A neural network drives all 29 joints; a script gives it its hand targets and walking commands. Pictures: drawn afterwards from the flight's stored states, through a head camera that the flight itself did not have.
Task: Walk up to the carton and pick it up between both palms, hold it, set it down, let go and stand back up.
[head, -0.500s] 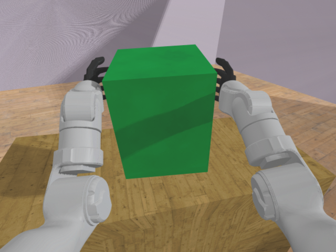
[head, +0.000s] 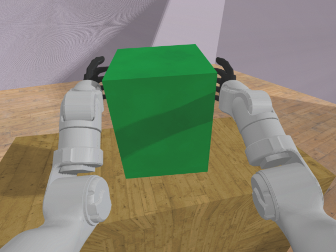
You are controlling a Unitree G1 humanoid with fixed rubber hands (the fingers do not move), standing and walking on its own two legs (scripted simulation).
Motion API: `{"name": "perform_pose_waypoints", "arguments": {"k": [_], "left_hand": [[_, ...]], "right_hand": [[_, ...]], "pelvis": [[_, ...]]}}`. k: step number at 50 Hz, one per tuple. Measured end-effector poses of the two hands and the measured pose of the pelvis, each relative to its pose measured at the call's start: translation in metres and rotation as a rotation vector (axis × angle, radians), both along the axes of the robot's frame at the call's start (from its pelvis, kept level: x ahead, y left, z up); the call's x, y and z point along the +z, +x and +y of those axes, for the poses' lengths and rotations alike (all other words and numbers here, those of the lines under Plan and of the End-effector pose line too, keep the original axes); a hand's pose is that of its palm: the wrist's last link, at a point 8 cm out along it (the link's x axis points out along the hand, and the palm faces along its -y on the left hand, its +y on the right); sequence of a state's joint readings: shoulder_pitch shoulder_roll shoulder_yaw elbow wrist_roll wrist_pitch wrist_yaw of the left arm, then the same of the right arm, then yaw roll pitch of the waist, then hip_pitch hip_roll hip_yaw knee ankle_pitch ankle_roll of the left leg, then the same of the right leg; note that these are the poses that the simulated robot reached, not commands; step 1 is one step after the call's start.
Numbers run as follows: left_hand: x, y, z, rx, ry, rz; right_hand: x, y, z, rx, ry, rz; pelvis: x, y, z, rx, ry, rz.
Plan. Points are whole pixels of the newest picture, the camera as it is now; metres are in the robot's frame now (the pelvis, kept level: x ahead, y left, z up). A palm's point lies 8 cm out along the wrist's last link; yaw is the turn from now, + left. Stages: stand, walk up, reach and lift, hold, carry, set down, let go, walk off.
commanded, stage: hold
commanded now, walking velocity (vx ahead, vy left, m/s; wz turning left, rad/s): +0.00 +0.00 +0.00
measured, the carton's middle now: (161, 109) +0.40 +0.00 +0.25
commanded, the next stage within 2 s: set down in 0.52 s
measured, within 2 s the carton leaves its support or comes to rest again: neither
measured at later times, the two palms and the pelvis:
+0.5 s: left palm (92, 89) +0.37 +0.15 +0.31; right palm (226, 90) +0.36 -0.14 +0.32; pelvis +0.00 +0.00 +0.00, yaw +0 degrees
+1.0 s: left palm (88, 78) +0.40 +0.17 +0.33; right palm (214, 89) +0.39 -0.12 +0.31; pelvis +0.01 +0.00 +0.00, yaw +1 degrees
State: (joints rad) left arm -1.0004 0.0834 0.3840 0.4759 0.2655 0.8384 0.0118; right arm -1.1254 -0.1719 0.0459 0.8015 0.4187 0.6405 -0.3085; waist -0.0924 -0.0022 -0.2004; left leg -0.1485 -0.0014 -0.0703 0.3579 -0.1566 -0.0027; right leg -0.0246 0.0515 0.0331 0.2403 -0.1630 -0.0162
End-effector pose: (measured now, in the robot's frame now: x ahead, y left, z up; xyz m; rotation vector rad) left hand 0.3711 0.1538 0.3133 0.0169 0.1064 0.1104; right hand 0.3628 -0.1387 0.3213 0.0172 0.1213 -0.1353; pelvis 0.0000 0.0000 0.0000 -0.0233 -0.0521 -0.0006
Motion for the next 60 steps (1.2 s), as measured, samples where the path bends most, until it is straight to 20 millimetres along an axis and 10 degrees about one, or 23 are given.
{"name": "perform_pose_waypoints", "arguments": {"k": [28, 42, 60], "left_hand": [[0.001, 0.000, 0.000, 0.001, -0.004, -0.002], [0.044, 0.017, 0.009, -0.004, -0.026, -0.153], [-0.032, 0.030, 0.013, 0.008, 0.034, -0.114]], "right_hand": [[0.000, 0.000, 0.000, 0.001, -0.003, 0.000], [0.037, 0.015, 0.009, -0.009, 0.027, -0.145], [-0.071, 0.032, 0.015, 0.002, -0.001, -0.131]], "pelvis": [[0.000, 0.000, -0.001, 0.001, 0.001, 0.000], [0.000, 0.005, -0.002, 0.006, 0.009, -0.021], [-0.001, 0.004, 0.001, 0.032, 0.004, -0.092]]}}
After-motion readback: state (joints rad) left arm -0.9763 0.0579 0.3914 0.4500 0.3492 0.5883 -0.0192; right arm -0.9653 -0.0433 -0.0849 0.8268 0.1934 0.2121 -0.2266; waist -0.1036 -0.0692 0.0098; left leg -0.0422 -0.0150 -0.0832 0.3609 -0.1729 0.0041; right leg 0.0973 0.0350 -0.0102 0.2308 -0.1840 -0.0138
